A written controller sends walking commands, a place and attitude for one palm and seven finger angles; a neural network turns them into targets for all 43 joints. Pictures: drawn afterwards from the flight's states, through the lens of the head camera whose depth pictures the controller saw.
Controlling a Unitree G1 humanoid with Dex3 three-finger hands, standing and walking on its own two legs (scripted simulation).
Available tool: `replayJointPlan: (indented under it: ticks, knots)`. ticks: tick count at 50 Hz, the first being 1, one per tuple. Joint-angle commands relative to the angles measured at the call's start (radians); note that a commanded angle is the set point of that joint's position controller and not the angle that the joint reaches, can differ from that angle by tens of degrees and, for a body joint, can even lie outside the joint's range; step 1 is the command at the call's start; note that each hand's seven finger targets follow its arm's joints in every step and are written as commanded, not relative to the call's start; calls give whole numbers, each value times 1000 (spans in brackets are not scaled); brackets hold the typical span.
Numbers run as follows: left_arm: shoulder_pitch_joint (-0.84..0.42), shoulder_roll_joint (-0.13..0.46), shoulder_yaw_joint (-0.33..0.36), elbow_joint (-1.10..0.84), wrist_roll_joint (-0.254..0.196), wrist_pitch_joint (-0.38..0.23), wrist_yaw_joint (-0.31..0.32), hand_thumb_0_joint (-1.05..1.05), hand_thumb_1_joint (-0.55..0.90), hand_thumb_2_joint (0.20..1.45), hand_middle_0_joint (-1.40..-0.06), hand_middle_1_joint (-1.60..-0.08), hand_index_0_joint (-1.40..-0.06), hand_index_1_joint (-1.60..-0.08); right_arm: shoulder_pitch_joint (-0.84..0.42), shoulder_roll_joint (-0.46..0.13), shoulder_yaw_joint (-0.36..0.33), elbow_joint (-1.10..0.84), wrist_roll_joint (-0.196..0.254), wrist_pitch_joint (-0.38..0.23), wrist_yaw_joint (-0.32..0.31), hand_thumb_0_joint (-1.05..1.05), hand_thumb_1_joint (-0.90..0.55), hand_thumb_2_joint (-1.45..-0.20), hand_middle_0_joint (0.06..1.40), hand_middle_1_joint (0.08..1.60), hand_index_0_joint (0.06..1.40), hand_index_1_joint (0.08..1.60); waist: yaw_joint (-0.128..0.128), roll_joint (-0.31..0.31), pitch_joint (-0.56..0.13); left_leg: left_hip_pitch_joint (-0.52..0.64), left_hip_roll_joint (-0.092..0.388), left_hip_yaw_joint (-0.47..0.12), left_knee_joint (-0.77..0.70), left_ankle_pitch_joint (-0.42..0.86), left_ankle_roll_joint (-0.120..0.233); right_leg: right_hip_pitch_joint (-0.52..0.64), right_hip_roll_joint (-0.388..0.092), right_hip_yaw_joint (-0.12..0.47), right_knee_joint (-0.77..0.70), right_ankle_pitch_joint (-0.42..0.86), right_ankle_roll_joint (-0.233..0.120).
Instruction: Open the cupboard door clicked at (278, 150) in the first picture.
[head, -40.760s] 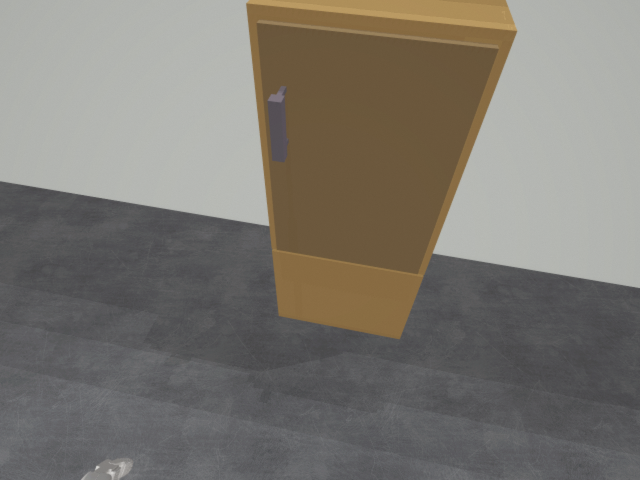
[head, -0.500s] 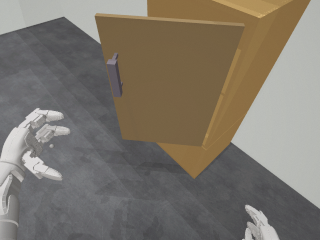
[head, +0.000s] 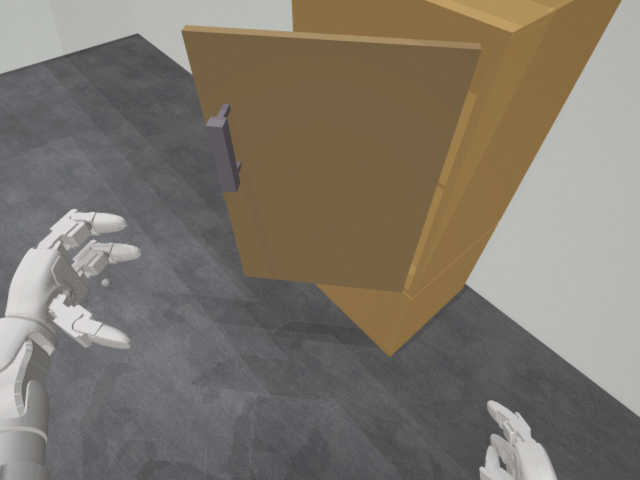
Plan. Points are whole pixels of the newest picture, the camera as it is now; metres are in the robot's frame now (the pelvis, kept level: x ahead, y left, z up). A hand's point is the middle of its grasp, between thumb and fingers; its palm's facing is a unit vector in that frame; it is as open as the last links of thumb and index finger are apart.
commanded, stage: move the hooked fingers beside the handle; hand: left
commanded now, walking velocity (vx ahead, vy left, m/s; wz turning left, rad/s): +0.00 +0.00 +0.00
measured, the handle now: (228, 148) +0.58 +0.20 +0.08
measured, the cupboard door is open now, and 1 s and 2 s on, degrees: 42 42 42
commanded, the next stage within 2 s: none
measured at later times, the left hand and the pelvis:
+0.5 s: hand (135, 231) +0.38 +0.27 +0.09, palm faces -0.02 -1.00 -0.01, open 14.0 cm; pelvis +0.00 -0.01 -0.01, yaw -1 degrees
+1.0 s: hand (150, 190) +0.45 +0.27 +0.10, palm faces -0.05 -1.00 +0.00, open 14.0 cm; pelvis +0.01 +0.01 -0.01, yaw -2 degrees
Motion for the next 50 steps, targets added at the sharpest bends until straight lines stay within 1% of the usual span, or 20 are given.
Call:
replayJointPlan:
  ticks: [1, 3, 5, 9, 12, 15, 19, 22, 25, 28, 31, 34, 36, 38, 39, 40, 41, 45, 47, 50]
  knots:
    - [-409, 297, 66, -151, -21, -76, 6, 0, -500, 300, -300, -1200, -300, -1200, -18, -142, -65, -115, 5, -42, -27, 0, -900, -900, 200, 300, 200, 300, -42, 49, -223, 73, 29, -83, -101, 228, -35, 86, -15, 83, -69, 156, 9]
    - [-448, 328, 76, -106, -12, -83, 2, 0, -500, 300, -300, -1200, -300, -1200, -3, -146, -65, -104, 4, -35, -28, 0, -900, -900, 200, 300, 200, 300, -45, 41, -248, 71, 29, -82, -96, 245, -34, 104, -16, 87, -64, 176, 7]
    - [-480, 317, 54, -66, -7, -85, -5, 0, -500, 300, -300, -1200, -300, -1200, -1, -146, -62, -101, 5, -32, -28, 0, -900, -900, 200, 300, 200, 300, -47, 51, -252, 58, 27, -78, -90, 246, -33, 105, -20, 92, -60, 187, 8]
    - [-445, 410, 143, 37, -5, -84, -17, 0, -500, 300, -300, -1200, -300, -1200, 23, -156, -66, -103, 0, -13, -17, 0, -900, -900, 200, 300, 200, 300, -19, 28, -303, 7, 21, -59, -70, 301, -28, 173, -25, 109, -41, 274, 9]
    - [-465, 437, 154, 103, -2, -86, -28, 0, -500, 300, -300, -1200, -300, -1200, 37, -164, -66, -107, -1, 3, -8, 0, -900, -900, 200, 300, 200, 300, -19, -2, -274, -48, 24, -51, -63, 297, -28, 178, -27, 115, -34, 293, 11]
    - [-512, 425, 138, 115, 3, -106, -37, 0, -500, 300, -300, -1200, -300, -1200, 50, -165, -72, -113, 1, 10, -2, 0, -900, -900, 200, 300, 200, 300, -28, 50, -293, -36, 23, -46, -58, 302, -27, 152, -24, 119, -29, 300, 13]
    - [-583, 453, 140, 130, 11, -133, -46, 0, -500, 300, -300, -1200, -300, -1200, 84, -173, -80, -105, 1, 26, 1, 0, -900, -900, 200, 300, 200, 300, -43, 51, -333, -22, 26, -47, -50, 311, -23, 141, -16, 121, -20, 303, 12]
    - [-681, 426, 94, 177, 14, -141, -52, 0, -500, 300, -300, -1200, -300, -1200, 100, -177, -80, -93, 2, 40, -3, 0, -900, -900, 200, 300, 200, 300, -75, 25, -299, -32, 31, -51, -45, 272, -20, 91, -12, 121, -25, 258, 13]
    - [-723, 482, 128, 244, 30, -152, -45, 0, -500, 300, -300, -1200, -300, -1200, 120, -185, -82, -76, 2, 53, -5, 0, -900, -900, 200, 300, 200, 300, -71, 36, -314, -49, 29, -58, -48, 246, -21, 85, -13, 121, -25, 221, 14]
    - [-779, 514, 131, 248, 51, -168, -42, 0, -500, 300, -300, -1200, -300, -1200, 137, -184, -83, -72, -2, 67, -2, 0, -900, -900, 200, 300, 200, 300, -67, 100, -380, -17, 29, -56, -38, 303, -23, 99, -12, 123, -7, 268, 9]
    - [-788, 492, 108, 278, 62, -180, -34, 0, -500, 300, -300, -1200, -300, -1200, 146, -181, -81, -72, -4, 78, 4, 0, -900, -900, 200, 300, 200, 300, -69, 112, -382, 4, 34, -68, -38, 334, -29, 67, -7, 108, 0, 269, 7]
    - [-773, 514, 139, 358, 55, -174, -33, 0, -500, 300, -300, -1200, -300, -1200, 164, -190, -83, -73, -6, 96, 8, 0, -900, -900, 200, 300, 200, 300, -69, 29, -365, -33, 39, -67, -36, 339, -27, 71, -2, 104, 4, 288, 12]
    - [-813, 510, 126, 410, 61, -166, -31, 0, -500, 300, -300, -1200, -300, -1200, 167, -192, -80, -72, -4, 108, 8, 0, -900, -900, 200, 300, 200, 300, -85, 19, -326, -72, 39, -62, -37, 299, -24, 48, -5, 104, 2, 266, 14]
    - [-839, 529, 127, 437, 76, -167, -35, 0, -500, 300, -300, -1200, -300, -1200, 182, -195, -83, -76, -5, 120, 10, 0, -900, -900, 200, 300, 200, 300, -85, 24, -342, -65, 39, -63, -31, 313, -25, 40, -1, 103, 10, 266, 13]
    - [-881, 506, 88, 440, 86, -168, -36, 0, -500, 300, -300, -1200, -300, -1200, 181, -195, -79, -76, -5, 124, 10, 0, -900, -900, 200, 300, 200, 300, -101, 57, -318, -64, 40, -63, -30, 307, -25, 6, -2, 102, 9, 253, 13]
    - [-895, 522, 100, 458, 92, -170, -33, 0, -500, 300, -300, -1200, -300, -1200, 194, -199, -83, -71, -8, 128, 11, 0, -900, -900, 200, 300, 200, 300, -104, 35, -327, -69, 42, -65, -23, 294, -24, -2, -1, 103, 10, 238, 14]
    - [-912, 556, 120, 452, 101, -181, -28, 0, -500, 300, -300, -1200, -300, -1200, 198, -201, -83, -70, -11, 133, 11, 0, -900, -900, 200, 300, 200, 300, -100, 64, -339, -65, 43, -69, -18, 309, -27, -6, 0, 104, 16, 240, 12]
    - [-971, 541, 110, 368, 94, -230, -32, 0, -500, 300, -300, -1200, -300, -1200, 225, -199, -92, -61, -21, 150, 18, 0, -900, -900, 200, 300, 200, 300, -102, 149, -484, 102, 58, -100, 10, 506, -61, -46, 11, 89, 39, 284, 8]
    - [-993, 503, 82, 379, 81, -233, -36, 0, -500, 300, -300, -1200, -300, -1200, 237, -198, -92, -50, -24, 163, 19, 0, -900, -900, 200, 300, 200, 300, -118, 136, -479, 141, 70, -116, 19, 590, -71, -91, 18, 76, 41, 290, 8]
    - [-1006, 486, 71, 485, 86, -200, -35, 0, -500, 300, -300, -1200, -300, -1200, 247, -204, -93, -30, -21, 182, 19, 0, -900, -900, 200, 300, 200, 300, -137, 73, -401, 77, 70, -116, 13, 508, -63, -122, 17, 71, 30, 252, 15]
